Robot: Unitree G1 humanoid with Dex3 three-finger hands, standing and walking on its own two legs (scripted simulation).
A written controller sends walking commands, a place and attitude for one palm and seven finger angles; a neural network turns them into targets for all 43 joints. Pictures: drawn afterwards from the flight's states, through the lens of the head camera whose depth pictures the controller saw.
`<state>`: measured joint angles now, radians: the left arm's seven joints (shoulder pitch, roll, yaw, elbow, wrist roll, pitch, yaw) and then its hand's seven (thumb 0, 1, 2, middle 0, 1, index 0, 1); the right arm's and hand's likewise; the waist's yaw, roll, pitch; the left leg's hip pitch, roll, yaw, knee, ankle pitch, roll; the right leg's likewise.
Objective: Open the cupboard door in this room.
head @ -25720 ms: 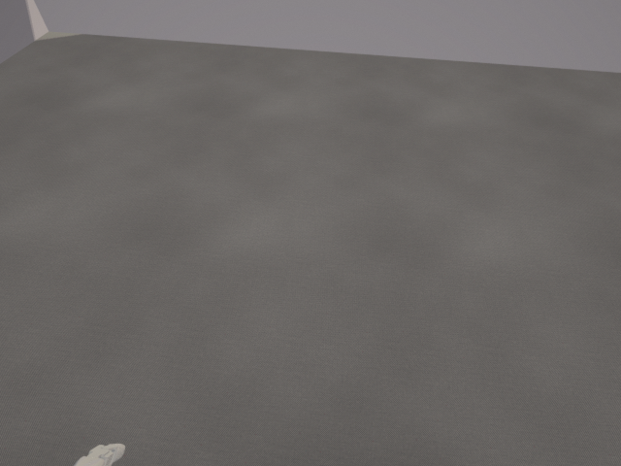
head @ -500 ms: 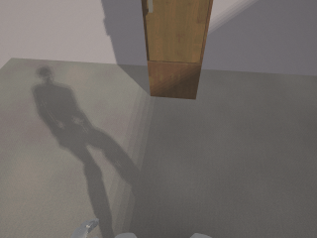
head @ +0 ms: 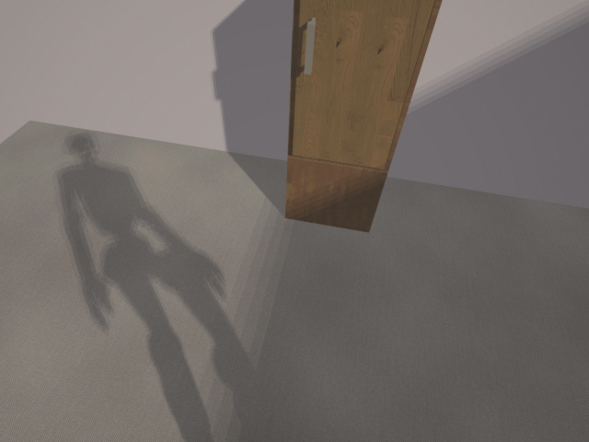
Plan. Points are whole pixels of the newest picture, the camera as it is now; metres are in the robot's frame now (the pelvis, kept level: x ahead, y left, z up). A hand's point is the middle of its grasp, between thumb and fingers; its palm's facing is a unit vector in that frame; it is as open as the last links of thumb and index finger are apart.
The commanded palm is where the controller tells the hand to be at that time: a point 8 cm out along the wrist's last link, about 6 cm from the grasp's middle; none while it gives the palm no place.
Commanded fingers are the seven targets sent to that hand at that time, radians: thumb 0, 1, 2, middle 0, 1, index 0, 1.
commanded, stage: stand and wait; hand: left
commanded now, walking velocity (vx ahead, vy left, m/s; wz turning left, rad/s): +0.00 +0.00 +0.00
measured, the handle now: (310, 46) +1.13 +0.05 +0.04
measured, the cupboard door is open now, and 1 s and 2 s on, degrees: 0 0 0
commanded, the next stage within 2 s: look at it before walking up in 0.22 s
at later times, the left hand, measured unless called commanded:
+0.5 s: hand out of the picture +0.01 +0.16 -0.18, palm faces +0.02 -0.98 -0.18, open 7.3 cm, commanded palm none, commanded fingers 0.00 0.90 0.90 -0.20 -0.30 -0.20 -0.30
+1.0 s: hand out of the picture -0.03 +0.13 -0.18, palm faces +0.05 -0.99 -0.13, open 7.4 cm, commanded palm none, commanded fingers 0.00 0.90 0.90 -0.20 -0.30 -0.20 -0.30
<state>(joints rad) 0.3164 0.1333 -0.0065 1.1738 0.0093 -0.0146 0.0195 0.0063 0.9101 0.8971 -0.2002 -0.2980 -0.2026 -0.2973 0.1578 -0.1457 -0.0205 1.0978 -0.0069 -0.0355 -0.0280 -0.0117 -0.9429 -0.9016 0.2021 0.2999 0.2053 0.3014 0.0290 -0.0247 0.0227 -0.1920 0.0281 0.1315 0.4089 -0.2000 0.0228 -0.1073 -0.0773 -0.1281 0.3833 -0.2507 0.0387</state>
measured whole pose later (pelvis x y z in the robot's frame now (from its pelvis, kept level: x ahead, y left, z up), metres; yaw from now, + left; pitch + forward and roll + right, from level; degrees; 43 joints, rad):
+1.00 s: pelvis +0.01 -0.01 +0.00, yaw +0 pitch -1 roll +0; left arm 0.34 0.11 0.00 1.16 0.01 -0.02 0.04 0.01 0.91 0.90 -0.20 -0.30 -0.20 -0.30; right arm 0.28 -0.12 -0.02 1.17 -0.01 -0.02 -0.03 0.00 -0.92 -0.90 0.20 0.30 0.20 0.30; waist 0.01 -0.02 0.05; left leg -0.17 0.04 0.13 0.41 -0.22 0.01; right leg -0.08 -0.06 -0.13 0.39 -0.27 0.02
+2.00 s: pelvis +0.30 -0.03 -0.01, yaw -8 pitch +0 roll +2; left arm 0.09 0.18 0.06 0.98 0.03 -0.01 -0.02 0.00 0.91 0.90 -0.20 -0.30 -0.20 -0.30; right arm 0.33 -0.17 -0.07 1.10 -0.04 -0.04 -0.01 -0.01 -0.93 -0.90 0.20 0.30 0.20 0.30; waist -0.05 0.00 0.04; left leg -0.17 0.03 0.19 0.44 -0.27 0.02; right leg -0.43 -0.12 -0.08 0.68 -0.27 0.03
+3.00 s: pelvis +0.55 -0.08 -0.01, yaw -5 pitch -1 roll +2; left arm 0.13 0.16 0.03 1.03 0.02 0.00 0.03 0.01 0.92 0.90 -0.20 -0.30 -0.20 -0.30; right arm 0.22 -0.14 -0.07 1.10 0.00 0.04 -0.02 0.00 -0.91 -0.90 0.20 0.30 0.20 0.30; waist -0.02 0.02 0.13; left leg -0.32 0.01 0.05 0.92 -0.53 -0.02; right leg -0.33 -0.07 -0.10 0.57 -0.22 -0.03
